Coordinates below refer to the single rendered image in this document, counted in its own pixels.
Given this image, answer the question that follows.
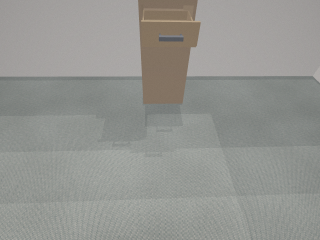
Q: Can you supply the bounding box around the handle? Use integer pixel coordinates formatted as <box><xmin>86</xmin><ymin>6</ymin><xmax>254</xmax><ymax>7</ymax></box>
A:
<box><xmin>159</xmin><ymin>33</ymin><xmax>184</xmax><ymax>42</ymax></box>

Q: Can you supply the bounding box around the cabinet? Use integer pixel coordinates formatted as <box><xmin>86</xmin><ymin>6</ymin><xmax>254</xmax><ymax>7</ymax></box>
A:
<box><xmin>138</xmin><ymin>0</ymin><xmax>198</xmax><ymax>104</ymax></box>

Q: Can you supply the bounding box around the drawer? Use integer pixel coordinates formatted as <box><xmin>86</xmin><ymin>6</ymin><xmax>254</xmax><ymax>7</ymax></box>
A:
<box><xmin>141</xmin><ymin>10</ymin><xmax>201</xmax><ymax>47</ymax></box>

